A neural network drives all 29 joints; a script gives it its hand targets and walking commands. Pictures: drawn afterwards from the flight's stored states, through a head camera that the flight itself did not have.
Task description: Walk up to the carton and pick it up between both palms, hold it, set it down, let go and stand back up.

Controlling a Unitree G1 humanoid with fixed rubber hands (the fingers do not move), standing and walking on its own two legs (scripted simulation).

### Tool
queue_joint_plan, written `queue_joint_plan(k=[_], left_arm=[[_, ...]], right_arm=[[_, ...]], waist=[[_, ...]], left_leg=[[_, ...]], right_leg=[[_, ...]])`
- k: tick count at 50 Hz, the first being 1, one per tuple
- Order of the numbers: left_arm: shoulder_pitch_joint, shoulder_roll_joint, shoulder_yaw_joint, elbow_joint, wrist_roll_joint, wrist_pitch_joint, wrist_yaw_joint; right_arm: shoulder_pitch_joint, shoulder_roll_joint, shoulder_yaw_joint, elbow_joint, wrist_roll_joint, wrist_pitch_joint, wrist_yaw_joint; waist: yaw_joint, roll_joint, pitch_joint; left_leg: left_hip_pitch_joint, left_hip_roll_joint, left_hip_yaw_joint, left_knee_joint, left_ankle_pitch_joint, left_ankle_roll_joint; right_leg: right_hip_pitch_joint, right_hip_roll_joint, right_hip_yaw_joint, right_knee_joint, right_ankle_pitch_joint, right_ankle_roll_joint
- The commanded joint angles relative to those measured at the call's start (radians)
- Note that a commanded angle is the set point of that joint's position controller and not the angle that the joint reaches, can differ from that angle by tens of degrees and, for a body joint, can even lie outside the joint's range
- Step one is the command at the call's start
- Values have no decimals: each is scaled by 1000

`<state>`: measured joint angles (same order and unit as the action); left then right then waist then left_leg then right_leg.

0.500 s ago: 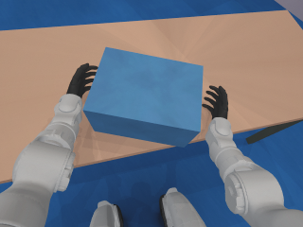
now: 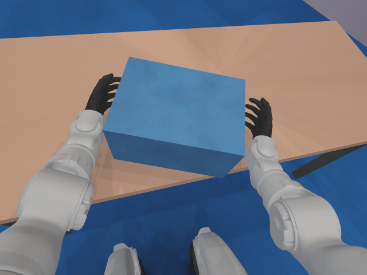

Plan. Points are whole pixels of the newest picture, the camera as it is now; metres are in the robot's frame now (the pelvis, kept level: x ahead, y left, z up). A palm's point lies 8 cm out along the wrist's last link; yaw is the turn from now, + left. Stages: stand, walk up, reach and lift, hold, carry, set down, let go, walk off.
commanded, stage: reach and lift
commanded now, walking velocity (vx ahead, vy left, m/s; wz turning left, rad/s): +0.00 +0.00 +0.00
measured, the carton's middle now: (178, 120) +0.44 -0.06 +0.00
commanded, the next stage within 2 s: none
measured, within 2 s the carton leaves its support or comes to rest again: leaves its support in 1.98 s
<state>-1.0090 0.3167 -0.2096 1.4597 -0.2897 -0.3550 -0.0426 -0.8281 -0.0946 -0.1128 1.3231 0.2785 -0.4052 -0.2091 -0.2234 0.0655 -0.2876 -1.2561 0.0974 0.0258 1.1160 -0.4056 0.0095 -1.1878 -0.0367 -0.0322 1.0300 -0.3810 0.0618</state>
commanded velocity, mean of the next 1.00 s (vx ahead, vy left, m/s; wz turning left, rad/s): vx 0.00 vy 0.00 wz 0.00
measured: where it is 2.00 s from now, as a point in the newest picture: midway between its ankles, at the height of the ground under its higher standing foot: outside the picture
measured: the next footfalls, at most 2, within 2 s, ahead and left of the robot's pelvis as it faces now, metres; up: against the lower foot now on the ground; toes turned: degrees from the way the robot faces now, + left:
none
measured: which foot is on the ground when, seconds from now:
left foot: down 0.00-1.00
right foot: down 0.00-1.00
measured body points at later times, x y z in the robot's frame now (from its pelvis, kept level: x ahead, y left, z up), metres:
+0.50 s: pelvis +0.00 +0.01 +0.00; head +0.13 +0.04 +0.43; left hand +0.49 +0.12 +0.01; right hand +0.38 -0.23 +0.01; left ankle +0.04 +0.11 -0.64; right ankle +0.04 -0.16 -0.64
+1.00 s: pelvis +0.00 +0.01 +0.02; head +0.14 +0.03 +0.44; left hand +0.49 +0.12 +0.01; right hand +0.39 -0.23 +0.01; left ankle +0.04 +0.11 -0.64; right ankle +0.04 -0.16 -0.64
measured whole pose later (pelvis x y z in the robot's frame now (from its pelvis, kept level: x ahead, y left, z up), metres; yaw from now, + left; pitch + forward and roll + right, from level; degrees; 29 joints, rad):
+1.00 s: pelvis +0.00 +0.01 +0.02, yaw +0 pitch +31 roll -5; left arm -1.02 0.25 0.06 1.56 0.00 -0.49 -0.01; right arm -0.82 -0.06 -0.40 1.37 -0.05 -0.55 -0.16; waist -0.18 0.08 -0.25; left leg -1.21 0.09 0.02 1.04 -0.37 0.02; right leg -1.12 -0.03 -0.04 0.92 -0.33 0.07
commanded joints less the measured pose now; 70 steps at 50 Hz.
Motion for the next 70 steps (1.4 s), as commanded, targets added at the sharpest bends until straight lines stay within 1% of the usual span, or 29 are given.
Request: queue_joint_plan(k=[1,5,6,11,16,18,19,22,26,28,30,31,34,38,39,41,42,45,47,48,50,54,55,57,59,63,67,69,70], left_arm=[[-507,76,14,-225,44,-40,13],[-534,18,48,-159,63,-28,9],[-541,-4,37,-233,77,-33,9],[-514,-10,77,-197,108,-57,22],[-500,-62,80,-147,140,-63,11],[-564,-72,48,-179,93,-66,16],[-544,-80,54,-196,107,-81,16],[-523,-61,59,-254,101,-104,21],[-507,-88,83,-146,151,-74,23],[-519,-127,62,-155,124,-90,16],[-507,-148,55,-204,134,-99,17],[-503,-177,58,-195,134,-99,12],[-515,-180,65,-174,151,-117,4],[-545,-209,106,-144,205,-113,2],[-554,-268,105,-174,221,-130,-15],[-516,-293,124,-131,246,-144,-33],[-516,-307,155,-132,277,-153,-34],[-531,-414,192,-67,343,-163,-53],[-537,-441,185,-47,371,-183,-61],[-535,-475,192,-10,391,-187,-69],[-548,-511,186,-7,407,-205,-74],[-569,-633,228,79,481,-233,-117],[-529,-620,266,110,511,-237,-111],[-517,-635,245,125,477,-249,-123],[-509,-657,201,94,487,-271,-109],[-477,-678,194,123,491,-279,-110],[-457,-696,191,77,510,-306,-98],[-465,-697,167,50,505,-312,-87],[-441,-722,162,49,494,-322,-92]], right_arm=[[-442,-156,-25,-194,-21,-69,-6],[-445,-106,-61,-67,-76,-81,-13],[-457,-73,-98,-113,-110,-87,-16],[-456,-59,-92,-160,-111,-108,6],[-423,-34,-110,-45,-137,-119,5],[-480,-34,-132,-115,-142,-113,-1],[-448,-6,-129,-140,-160,-120,0],[-449,-19,-107,-163,-152,-135,11],[-440,-46,-133,-29,-161,-110,25],[-466,10,-115,-119,-175,-122,21],[-429,10,-100,-60,-164,-134,18],[-455,61,-79,-121,-165,-144,18],[-454,86,-77,-136,-177,-140,27],[-486,86,-124,-62,-238,-152,44],[-486,174,-101,-108,-254,-156,53],[-459,186,-101,-115,-284,-177,56],[-445,204,-106,-44,-298,-180,65],[-525,330,-150,-104,-397,-190,104],[-475,381,-165,-51,-440,-209,113],[-466,408,-168,-43,-451,-212,115],[-516,441,-175,-77,-481,-230,138],[-487,601,-198,-9,-584,-230,176],[-469,589,-204,-2,-593,-226,184],[-464,611,-187,-36,-614,-240,187],[-436,625,-166,-31,-600,-268,191],[-404,615,-171,19,-609,-277,189],[-371,651,-98,5,-575,-321,192],[-365,629,-136,14,-590,-325,185],[-401,627,-110,-31,-598,-346,189]], waist=[[-36,238,-822],[-35,233,-718],[-74,248,-787],[3,235,-824],[-42,232,-718],[-54,250,-752],[-52,211,-776],[-24,250,-854],[-29,255,-702],[-31,192,-748],[-45,234,-774],[-15,216,-803],[-17,199,-804],[-18,251,-739],[7,204,-735],[-28,183,-750],[0,211,-747],[15,143,-728],[12,196,-713],[-21,172,-711],[11,201,-733],[-11,153,-627],[17,172,-591],[9,136,-617],[-1,199,-667],[-12,185,-606],[21,197,-701],[-28,200,-686],[8,183,-731]], left_leg=[[907,-104,-92,-53,420,-157],[869,-100,-86,-58,399,-158],[862,-97,-81,-41,388,-156],[912,-95,-75,-40,489,-155],[892,-94,-74,-63,478,-164],[870,-98,-89,-92,333,-161],[888,-90,-85,-83,361,-161],[921,-91,-87,-57,468,-167],[912,-82,-105,-83,411,-177],[890,-92,-95,-77,396,-161],[939,-92,-74,-66,513,-171],[918,-95,-75,-65,510,-166],[864,-98,-80,-76,441,-148],[912,-90,-73,-82,461,-170],[870,-91,-61,-90,425,-157],[919,-95,-58,-85,501,-151],[919,-96,-42,-88,515,-154],[855,-101,-67,-141,376,-131],[866,-100,-65,-128,442,-132],[901,-93,-74,-129,496,-135],[887,-89,-79,-132,455,-137],[827,-97,-59,-169,384,-110],[830,-96,-82,-199,343,-103],[814,-91,-67,-191,351,-103],[862,-92,-66,-173,444,-120],[869,-90,-85,-192,509,-122],[882,-94,-50,-160,617,-124],[908,-88,-72,-180,637,-132],[906,-89,-69,-172,675,-126]], right_leg=[[7,100,-119,-190,304,-34],[25,99,-124,-197,300,-30],[-1,100,-132,-195,282,-32],[25,94,-114,-198,330,-32],[37,107,-124,-215,339,-34],[1,95,-122,-212,268,-40],[25,99,-119,-215,311,-33],[26,103,-123,-198,336,-37],[-12,109,-134,-209,268,-38],[2,107,-125,-209,279,-37],[21,107,-118,-225,362,-42],[37,107,-115,-220,340,-38],[43,102,-114,-216,314,-39],[24,102,-115,-232,303,-44],[42,100,-119,-234,293,-39],[89,98,-113,-246,373,-41],[104,94,-112,-242,367,-41],[106,101,-124,-259,277,-49],[117,94,-112,-253,331,-52],[128,99,-121,-270,366,-53],[110,98,-117,-263,339,-60],[194,86,-121,-283,327,-56],[197,85,-114,-283,301,-65],[212,87,-109,-290,326,-62],[209,88,-113,-291,396,-62],[226,90,-116,-298,420,-67],[271,91,-107,-302,541,-57],[261,105,-129,-326,523,-57],[276,104,-118,-322,568,-59]])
